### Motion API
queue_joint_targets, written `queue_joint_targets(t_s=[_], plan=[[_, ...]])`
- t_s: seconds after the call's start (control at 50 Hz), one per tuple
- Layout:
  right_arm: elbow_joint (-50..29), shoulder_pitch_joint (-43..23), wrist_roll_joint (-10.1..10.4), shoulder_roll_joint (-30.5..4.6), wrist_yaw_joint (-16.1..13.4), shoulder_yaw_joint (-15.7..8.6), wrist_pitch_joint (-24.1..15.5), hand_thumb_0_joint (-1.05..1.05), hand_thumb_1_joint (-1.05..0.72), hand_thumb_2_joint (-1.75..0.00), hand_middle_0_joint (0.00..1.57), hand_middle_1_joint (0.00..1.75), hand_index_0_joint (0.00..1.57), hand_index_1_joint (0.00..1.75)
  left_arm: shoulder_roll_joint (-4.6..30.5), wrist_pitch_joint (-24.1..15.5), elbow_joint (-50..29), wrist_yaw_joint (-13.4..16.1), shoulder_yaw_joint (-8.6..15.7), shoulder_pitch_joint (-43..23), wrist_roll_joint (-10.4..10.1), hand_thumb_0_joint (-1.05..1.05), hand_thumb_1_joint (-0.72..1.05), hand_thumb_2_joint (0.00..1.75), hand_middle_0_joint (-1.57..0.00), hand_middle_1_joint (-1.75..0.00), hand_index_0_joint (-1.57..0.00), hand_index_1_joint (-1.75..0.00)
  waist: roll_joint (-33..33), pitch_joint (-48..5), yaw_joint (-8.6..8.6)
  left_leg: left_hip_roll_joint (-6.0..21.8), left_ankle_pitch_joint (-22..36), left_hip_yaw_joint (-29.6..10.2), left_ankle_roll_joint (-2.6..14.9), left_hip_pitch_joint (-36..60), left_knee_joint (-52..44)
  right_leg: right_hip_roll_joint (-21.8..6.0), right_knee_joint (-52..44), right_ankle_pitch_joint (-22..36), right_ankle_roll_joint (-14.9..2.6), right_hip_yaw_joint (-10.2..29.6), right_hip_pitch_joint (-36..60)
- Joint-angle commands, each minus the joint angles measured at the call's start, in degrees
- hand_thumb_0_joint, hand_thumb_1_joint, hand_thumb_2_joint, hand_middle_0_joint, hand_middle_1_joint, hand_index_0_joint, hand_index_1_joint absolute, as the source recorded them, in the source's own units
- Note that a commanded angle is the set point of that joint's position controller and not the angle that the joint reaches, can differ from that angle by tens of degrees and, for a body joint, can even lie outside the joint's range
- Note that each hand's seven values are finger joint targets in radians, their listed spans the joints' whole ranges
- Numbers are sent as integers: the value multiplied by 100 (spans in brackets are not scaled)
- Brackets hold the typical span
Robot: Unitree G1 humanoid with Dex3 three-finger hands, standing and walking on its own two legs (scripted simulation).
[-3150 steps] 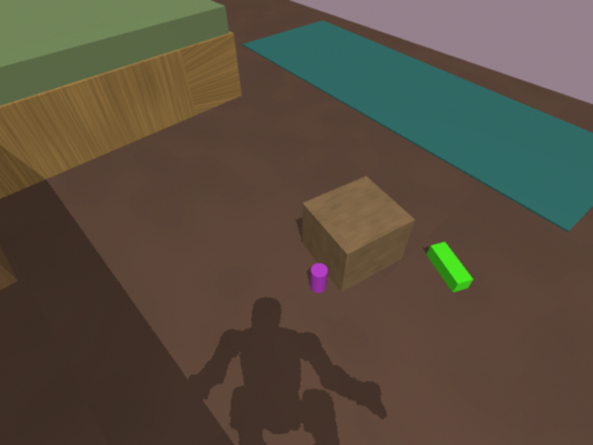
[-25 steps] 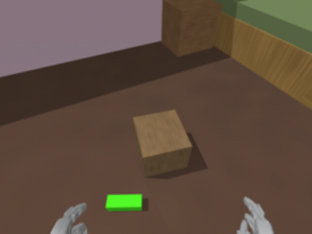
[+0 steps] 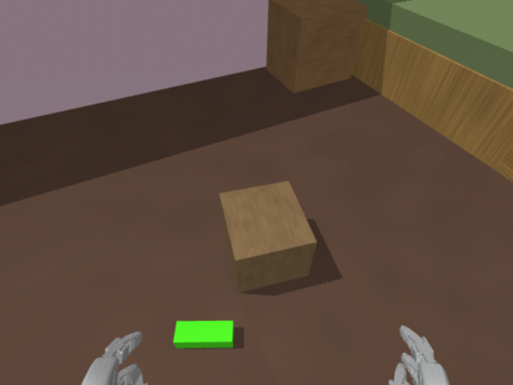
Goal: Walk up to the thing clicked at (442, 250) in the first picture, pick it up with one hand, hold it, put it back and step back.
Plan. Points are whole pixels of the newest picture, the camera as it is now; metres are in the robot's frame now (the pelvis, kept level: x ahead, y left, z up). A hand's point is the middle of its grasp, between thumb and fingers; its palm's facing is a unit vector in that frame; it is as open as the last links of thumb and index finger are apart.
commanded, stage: home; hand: left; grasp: from above
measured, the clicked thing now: (204, 334) +0.44 +0.20 -0.68
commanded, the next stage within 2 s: stand in 0.54 s
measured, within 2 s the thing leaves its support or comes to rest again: neither
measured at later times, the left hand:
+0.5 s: hand out of the picture +0.16 +0.18 -0.05, palm faces +0.04 -0.98 -0.20, open 7.4 cm
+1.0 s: hand out of the picture +0.08 +0.24 -0.11, palm faces +0.03 -0.94 -0.33, open 7.4 cm
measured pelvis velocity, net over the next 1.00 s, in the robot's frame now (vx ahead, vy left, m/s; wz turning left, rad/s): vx -0.01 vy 0.01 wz -0.01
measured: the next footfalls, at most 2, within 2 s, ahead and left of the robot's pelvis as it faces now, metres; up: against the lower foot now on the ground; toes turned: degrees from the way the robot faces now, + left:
none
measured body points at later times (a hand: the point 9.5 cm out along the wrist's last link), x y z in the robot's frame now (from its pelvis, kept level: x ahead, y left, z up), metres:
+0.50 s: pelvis +0.00 +0.00 +0.00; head +0.02 +0.01 +0.45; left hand +0.15 +0.24 -0.03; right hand +0.16 -0.24 -0.06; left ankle +0.01 +0.12 -0.68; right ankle -0.02 -0.12 -0.68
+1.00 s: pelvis -0.01 +0.01 +0.04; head +0.01 +0.02 +0.49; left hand +0.08 +0.29 -0.08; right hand +0.09 -0.27 -0.08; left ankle +0.01 +0.12 -0.68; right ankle -0.02 -0.12 -0.68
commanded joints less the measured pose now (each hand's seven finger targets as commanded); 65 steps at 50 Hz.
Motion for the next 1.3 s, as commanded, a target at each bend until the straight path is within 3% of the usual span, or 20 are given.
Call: queue_joint_targets(t_s=[0.0, 0.06, 0.14, 0.24, 0.28, 0.36, 0.4, 0.44, 0.6, 0.62, 0.64, 0.66, 0.7, 0.76, 0.82, 0.94, 0.98, 1.02, 1.2, 1.28], plan=[[-910, -335, -19, -748, -46, -300, -323, 0, -90, -90, 20, 30, 20, 30, 565, -299, -1100, 43, 370, -68, 44, 0, 90, 90, -20, -30, -20, -30, 196, -560, -26, -16, 1666, 56, 75, 841, -832, 3, -781, 1576, 8, -45, 219], [-938, -336, -5, -744, -42, -303, -308, 0, -90, -90, 20, 30, 20, 30, 643, -309, -1169, 54, 401, -127, 61, 0, 90, 90, -20, -30, -20, -30, 118, -497, -3, -1, 1654, 19, 78, 808, -849, 16, -777, 1564, 8, -66, 182], [-932, -335, -13, -734, -41, -291, -320, 0, -90, -90, 20, 30, 20, 30, 439, -268, -843, 38, 276, 83, 46, 0, 90, 90, -20, -30, -20, -30, 38, -381, -69, -15, 1454, 55, 94, 755, -846, 14, -829, 1425, 17, -55, 114], [-951, -353, -2, -754, -38, -300, -304, 0, -90, -90, 20, 30, 20, 30, 706, -330, -1325, 55, 422, -229, 56, 0, 90, 90, -20, -30, -20, -30, 198, -405, 10, -10, 1271, 18, 87, 714, -905, 7, -819, 1241, -2, -60, 117], [-969, -369, 3, -722, -36, -274, -305, 0, -90, -90, 20, 30, 20, 30, 405, -253, -804, 36, 208, 93, 48, 0, 90, 90, -20, -30, -20, -30, -34, -297, -73, -15, 1188, 29, 110, 661, -889, 16, -877, 1178, 21, -67, 55], [-961, -336, 8, -765, -37, -310, -302, 0, -90, -90, 20, 30, 20, 30, 742, -308, -1376, 58, 467, -136, 45, 0, 90, 90, -20, -30, -20, -30, 169, -530, 24, -18, 1307, 40, 92, 751, -866, 8, -810, 1275, 0, -51, 151], [-978, -323, 5, -725, -34, -285, -295, 0, -90, -90, 20, 30, 20, 30, 481, -278, -997, 41, 261, 90, 50, 0, 90, 90, -20, -30, -20, -30, 8, -476, -39, -12, 1448, 30, 94, 726, -817, 22, -779, 1406, 11, -70, 115], [-985, -336, 12, -750, -40, -302, -292, 0, -90, -90, 20, 30, 20, 30, 725, -328, -1411, 76, 453, -215, 32, 0, 90, 90, -20, -30, -20, -30, 159, -504, 0, -19, 1372, 39, 93, 723, -824, 7, -795, 1353, 5, -52, 128], [-996, -339, 13, -719, -29, -277, -283, 0, -90, -90, 20, 30, 20, 30, 484, -267, -1099, 52, 275, 48, 34, 0, 90, 90, -20, -30, -20, -30, 23, -418, -36, -18, 1198, 35, 99, 654, -856, 16, -817, 1195, 5, -68, 72], [498, -808, -691, -1323, 312, -506, 273, 0, -90, -90, 20, 30, 20, 30, 1020, -1453, 911, 243, 333, -1718, 707, 0, 90, 90, -20, -30, -20, -30, -124, 827, 460, 311, 2170, -300, 366, 931, -1495, -434, -1012, 1296, -181, 499, 1028], [500, -854, -676, -1412, 461, -632, 489, 0, -90, -90, 20, 30, 20, 30, 1149, -1861, 1825, 222, 474, -1200, 712, 0, 90, 90, -20, -30, -20, -30, -460, 323, 411, 183, 2349, -106, 401, 1309, -1325, -536, -1293, 1428, -373, 836, 1176], [412, -718, -731, -1408, 551, -613, 580, 0, -90, -90, 20, 30, 20, 30, 1108, -2050, 2084, 180, 427, -1208, 707, 0, 90, 90, -20, -30, -20, -30, -352, 286, 258, 205, 2313, -232, 400, 1486, -1415, -486, -1329, 1556, -429, 944, 1058], [728, -657, -509, -1299, 738, -604, 649, 0, -90, -90, 20, 30, 20, 30, 1162, -2281, 2636, 137, 364, -1372, 713, 0, 90, 90, -20, -30, -20, -30, -193, -135, 306, 206, 2658, -220, 401, 1914, -1594, -615, -1201, 2391, -331, 917, 1731], [998, -799, -335, -1192, 881, -635, 734, 0, -90, -90, 20, 30, 20, 30, 1083, -2340, 3457, 132, 388, -1602, 597, 0, 90, 90, -20, -30, -20, -30, -357, -39, 384, 185, 2542, -222, 375, 2163, -1833, -613, -1539, 2213, -218, 800, 1851], [1339, -901, -376, -1154, 906, -634, 869, 0, -90, -90, 20, 30, 20, 30, 1064, -2462, 4162, 146, 379, -1845, 595, 0, 90, 90, -20, -30, -20, -30, -207, 399, 375, 235, 1825, -379, 371, 2163, -2293, -635, -1960, 1681, -140, 821, 1847], [1889, -901, -327, -1226, 873, -649, 977, 0, -90, -90, 20, 30, 20, 30, 1129, -2619, 5222, 153, 365, -1898, 552, 0, 90, 90, -20, -30, -20, -30, -161, 569, 318, 280, 2386, -352, 265, 2802, -2776, -711, -2573, 2273, -122, 809, 2268], [2077, -831, -318, -1273, 842, -626, 1018, 0, -90, -90, 20, 30, 20, 30, 1121, -2620, 5489, 156, 344, -1983, 526, 0, 90, 90, -20, -30, -20, -30, -30, 782, 258, 368, 2271, -460, 259, 2780, -3185, -654, -2743, 2154, -77, 731, 2428], [2213, -932, -300, -1316, 836, -625, 1042, 0, -90, -90, 20, 30, 20, 30, 1118, -2619, 5782, 164, 333, -1905, 519, 0, 90, 90, -20, -30, -20, -30, 33, 856, 319, 444, 2077, -568, 268, 2863, -3457, -638, -2894, 2005, -43, 668, 2601], [2767, -908, -216, -1427, 806, -603, 1078, 0, -90, -90, 20, 30, 20, 30, 1239, -2639, 6573, 159, 288, -1989, 498, 0, 90, 90, -20, -30, -20, -30, -106, 965, 293, 469, 2506, -448, 176, 3347, -3861, -754, -3438, 2288, 3, 695, 2947], [2890, -987, -218, -1442, 822, -593, 1125, 0, -90, -90, 20, 30, 20, 30, 1284, -2626, 6802, 152, 274, -2033, 508, 0, 90, 90, -20, -30, -20, -30, -148, 1210, 298, 454, 1713, -499, 159, 3153, -4121, -732, -3600, 1848, 17, 677, 2909]])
